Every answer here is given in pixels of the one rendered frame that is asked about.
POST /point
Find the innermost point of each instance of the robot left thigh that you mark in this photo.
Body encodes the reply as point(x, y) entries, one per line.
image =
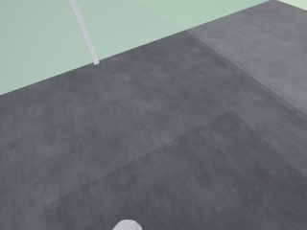
point(127, 224)

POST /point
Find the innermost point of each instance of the panel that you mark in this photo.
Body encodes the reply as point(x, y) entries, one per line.
point(75, 9)

